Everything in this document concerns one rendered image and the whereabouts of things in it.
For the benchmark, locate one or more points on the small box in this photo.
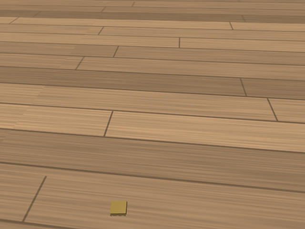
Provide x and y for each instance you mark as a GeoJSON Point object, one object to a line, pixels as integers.
{"type": "Point", "coordinates": [118, 208]}

